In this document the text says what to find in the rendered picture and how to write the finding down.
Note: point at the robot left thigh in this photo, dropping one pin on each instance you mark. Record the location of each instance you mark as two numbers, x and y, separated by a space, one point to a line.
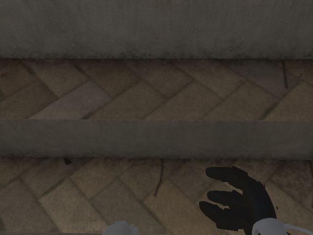
121 229

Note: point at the right robot forearm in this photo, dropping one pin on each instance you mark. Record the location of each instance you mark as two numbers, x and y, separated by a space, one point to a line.
269 226

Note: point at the right robot hand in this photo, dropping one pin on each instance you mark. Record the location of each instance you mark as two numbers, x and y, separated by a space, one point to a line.
244 209

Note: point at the robot left shin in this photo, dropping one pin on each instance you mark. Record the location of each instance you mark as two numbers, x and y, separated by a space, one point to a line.
121 221

